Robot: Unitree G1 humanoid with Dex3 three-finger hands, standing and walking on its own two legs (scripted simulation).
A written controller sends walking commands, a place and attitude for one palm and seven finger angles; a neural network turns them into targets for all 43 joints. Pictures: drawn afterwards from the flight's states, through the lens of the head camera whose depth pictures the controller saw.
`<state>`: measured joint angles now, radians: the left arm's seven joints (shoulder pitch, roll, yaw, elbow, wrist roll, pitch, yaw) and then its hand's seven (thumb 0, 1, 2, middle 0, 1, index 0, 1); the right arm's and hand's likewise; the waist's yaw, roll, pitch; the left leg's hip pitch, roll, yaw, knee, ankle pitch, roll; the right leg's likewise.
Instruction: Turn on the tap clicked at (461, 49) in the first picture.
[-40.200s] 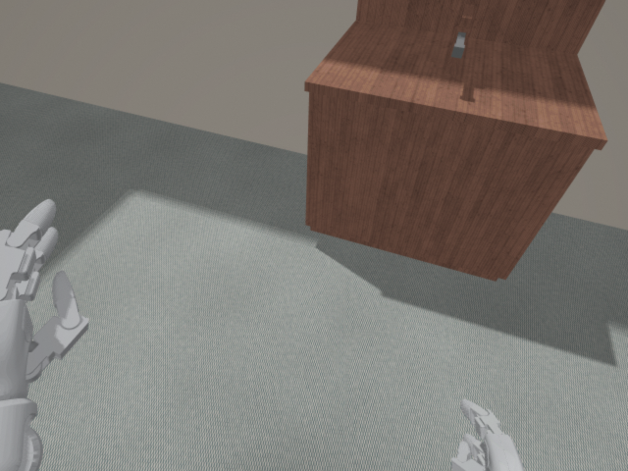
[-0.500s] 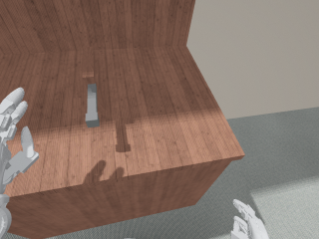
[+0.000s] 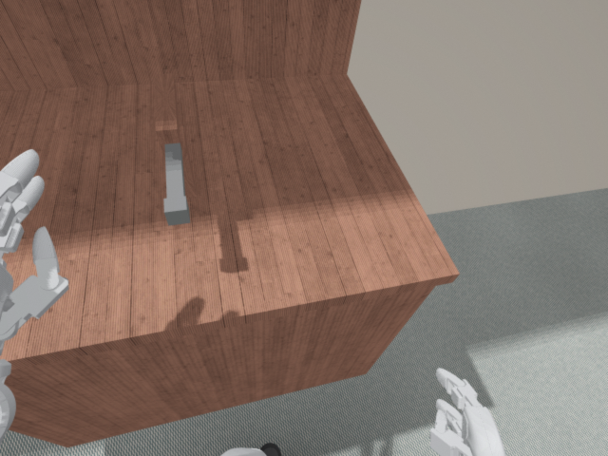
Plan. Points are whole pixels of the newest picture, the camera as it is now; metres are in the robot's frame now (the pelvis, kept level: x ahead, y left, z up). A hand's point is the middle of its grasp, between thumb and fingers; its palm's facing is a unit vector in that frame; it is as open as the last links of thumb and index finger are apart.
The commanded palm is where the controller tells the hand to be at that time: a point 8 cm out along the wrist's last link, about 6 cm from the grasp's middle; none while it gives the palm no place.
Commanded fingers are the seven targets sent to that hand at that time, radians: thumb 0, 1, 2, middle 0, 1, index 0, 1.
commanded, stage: shuffle to correct the standing spot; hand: left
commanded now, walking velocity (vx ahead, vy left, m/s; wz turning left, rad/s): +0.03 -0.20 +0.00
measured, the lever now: (177, 210) +0.38 +0.23 +0.08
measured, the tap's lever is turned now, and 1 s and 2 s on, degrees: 0 0 0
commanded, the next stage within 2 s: none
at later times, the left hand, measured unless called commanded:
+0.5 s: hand (166, 290) +0.23 +0.17 +0.16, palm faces +0.30 -0.90 -0.32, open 7.4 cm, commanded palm +0.17 +0.21 +0.18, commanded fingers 0.00 0.90 0.90 -0.20 -0.30 -0.20 -0.30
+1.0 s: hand (196, 249) +0.27 +0.16 +0.16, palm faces +0.29 -0.90 -0.33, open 7.4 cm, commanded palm +0.22 +0.20 +0.18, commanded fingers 0.00 0.90 0.90 -0.20 -0.30 -0.20 -0.30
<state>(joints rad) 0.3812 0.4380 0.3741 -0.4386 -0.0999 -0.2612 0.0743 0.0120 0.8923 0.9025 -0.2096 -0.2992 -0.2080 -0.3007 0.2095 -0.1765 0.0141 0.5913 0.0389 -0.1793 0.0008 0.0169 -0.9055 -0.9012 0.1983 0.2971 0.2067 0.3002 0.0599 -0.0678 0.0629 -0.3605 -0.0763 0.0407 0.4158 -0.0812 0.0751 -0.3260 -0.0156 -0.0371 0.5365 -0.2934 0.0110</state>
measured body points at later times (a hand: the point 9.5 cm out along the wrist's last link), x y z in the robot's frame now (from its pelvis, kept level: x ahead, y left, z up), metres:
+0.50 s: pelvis +0.00 -0.06 -0.01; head +0.00 -0.04 +0.44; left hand +0.21 +0.22 +0.17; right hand +0.14 -0.31 -0.08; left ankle +0.09 +0.06 -0.73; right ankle +0.03 -0.13 -0.74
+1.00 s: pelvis +0.05 -0.07 +0.00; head +0.05 -0.06 +0.45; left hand +0.25 +0.20 +0.18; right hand +0.22 -0.30 -0.08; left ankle +0.09 +0.06 -0.74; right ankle +0.03 -0.13 -0.74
